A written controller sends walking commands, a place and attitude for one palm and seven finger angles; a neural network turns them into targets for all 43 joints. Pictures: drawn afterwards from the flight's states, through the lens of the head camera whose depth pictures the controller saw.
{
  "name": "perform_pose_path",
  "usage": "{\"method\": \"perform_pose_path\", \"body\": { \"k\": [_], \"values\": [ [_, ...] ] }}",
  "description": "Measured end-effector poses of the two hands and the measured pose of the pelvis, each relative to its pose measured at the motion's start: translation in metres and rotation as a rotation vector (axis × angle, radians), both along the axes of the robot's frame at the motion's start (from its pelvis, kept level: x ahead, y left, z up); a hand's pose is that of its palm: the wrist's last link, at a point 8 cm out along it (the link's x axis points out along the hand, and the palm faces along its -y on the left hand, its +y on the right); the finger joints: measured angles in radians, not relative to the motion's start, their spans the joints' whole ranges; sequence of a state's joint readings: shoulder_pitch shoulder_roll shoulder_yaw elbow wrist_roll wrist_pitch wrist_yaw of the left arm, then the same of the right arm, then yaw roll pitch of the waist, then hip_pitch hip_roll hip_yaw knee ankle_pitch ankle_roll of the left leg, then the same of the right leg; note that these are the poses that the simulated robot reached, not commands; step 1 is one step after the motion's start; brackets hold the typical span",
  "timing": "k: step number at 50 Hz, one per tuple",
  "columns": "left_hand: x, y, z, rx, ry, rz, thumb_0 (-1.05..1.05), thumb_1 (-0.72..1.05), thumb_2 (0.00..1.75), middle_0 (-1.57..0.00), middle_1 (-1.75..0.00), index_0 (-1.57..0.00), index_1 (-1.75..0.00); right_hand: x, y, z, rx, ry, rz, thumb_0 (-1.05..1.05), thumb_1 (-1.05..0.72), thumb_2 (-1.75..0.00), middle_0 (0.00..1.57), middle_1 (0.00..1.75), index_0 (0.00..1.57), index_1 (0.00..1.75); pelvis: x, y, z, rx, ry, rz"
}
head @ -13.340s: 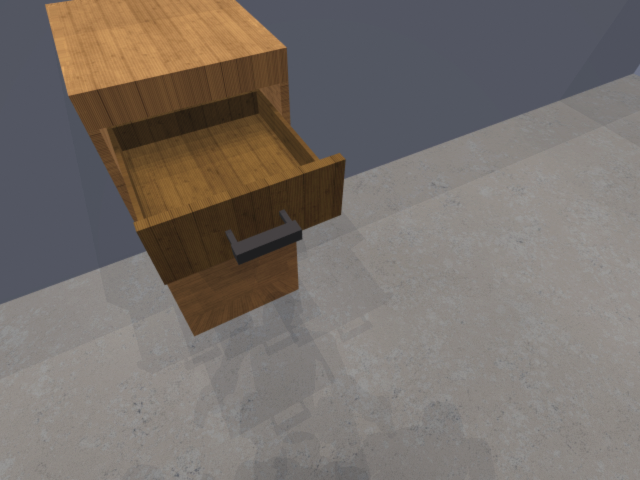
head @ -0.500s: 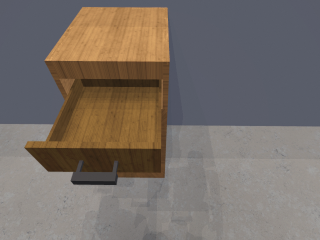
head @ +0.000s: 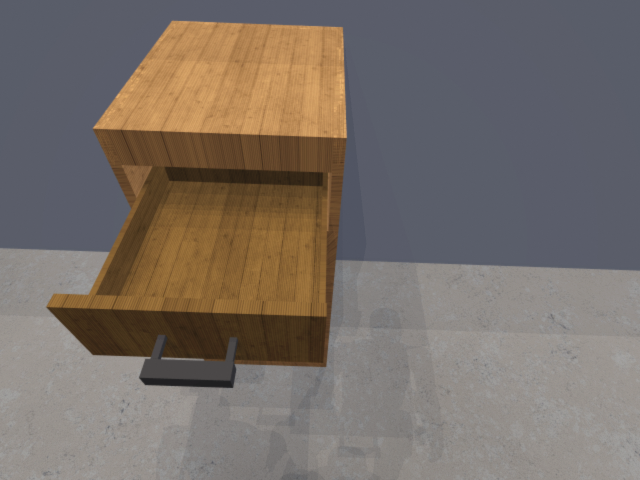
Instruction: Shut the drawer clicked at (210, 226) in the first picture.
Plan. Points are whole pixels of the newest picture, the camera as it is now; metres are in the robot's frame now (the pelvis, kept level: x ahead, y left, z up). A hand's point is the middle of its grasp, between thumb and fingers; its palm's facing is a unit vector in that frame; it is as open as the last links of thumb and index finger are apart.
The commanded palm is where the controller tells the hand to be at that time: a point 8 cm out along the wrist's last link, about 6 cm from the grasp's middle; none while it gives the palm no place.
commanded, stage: come to a stop and stand still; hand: left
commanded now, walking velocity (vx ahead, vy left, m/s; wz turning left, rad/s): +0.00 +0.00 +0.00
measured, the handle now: (193, 358) +0.27 +0.19 -0.02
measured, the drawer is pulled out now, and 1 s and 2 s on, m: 0.28 0.28 0.25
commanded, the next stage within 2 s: look again from close up in 0.92 s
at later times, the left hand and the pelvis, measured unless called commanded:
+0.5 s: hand out of the picture -0.03 +0.18 -0.17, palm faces +0.01 -0.98 -0.21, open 7.4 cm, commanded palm none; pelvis -0.05 +0.00 +0.00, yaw +1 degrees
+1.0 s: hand out of the picture -0.07 +0.17 -0.18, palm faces +0.03 -0.99 -0.15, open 7.4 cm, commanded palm none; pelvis -0.04 +0.01 +0.00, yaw +0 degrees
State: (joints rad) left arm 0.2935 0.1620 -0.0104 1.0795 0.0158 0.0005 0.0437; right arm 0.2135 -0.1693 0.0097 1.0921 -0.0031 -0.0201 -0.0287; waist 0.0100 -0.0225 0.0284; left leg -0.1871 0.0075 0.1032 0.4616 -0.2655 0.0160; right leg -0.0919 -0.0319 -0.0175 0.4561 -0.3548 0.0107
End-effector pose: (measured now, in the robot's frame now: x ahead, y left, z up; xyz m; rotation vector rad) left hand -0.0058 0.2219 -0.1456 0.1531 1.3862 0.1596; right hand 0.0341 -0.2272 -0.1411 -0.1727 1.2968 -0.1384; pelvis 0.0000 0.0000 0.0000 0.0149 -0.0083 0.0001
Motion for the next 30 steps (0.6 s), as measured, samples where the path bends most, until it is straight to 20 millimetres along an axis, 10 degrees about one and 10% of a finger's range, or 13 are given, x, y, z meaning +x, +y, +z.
{"method": "perform_pose_path", "body": {
  "k": [11, 30],
  "values": [
    [-0.016, 0.007, 0.000, 0.039, -0.036, -0.018, 0.01, 0.91, 0.90, -0.20, -0.30, -0.20, -0.29, -0.011, -0.006, -0.006, 0.002, -0.052, -0.013, 0.01, -0.91, -0.89, 0.20, 0.30, 0.20, 0.30, -0.028, -0.001, -0.007, -0.023, -0.006, 0.006],
    [-0.039, 0.008, 0.003, 0.002, -0.052, -0.020, 0.01, 0.91, 0.90, -0.20, -0.30, -0.20, -0.29, -0.085, 0.010, -0.004, 0.032, 0.066, -0.027, 0.01, -0.91, -0.89, 0.20, 0.30, 0.20, 0.30, -0.048, 0.007, -0.001, -0.015, -0.015, 0.013]
  ]
}}
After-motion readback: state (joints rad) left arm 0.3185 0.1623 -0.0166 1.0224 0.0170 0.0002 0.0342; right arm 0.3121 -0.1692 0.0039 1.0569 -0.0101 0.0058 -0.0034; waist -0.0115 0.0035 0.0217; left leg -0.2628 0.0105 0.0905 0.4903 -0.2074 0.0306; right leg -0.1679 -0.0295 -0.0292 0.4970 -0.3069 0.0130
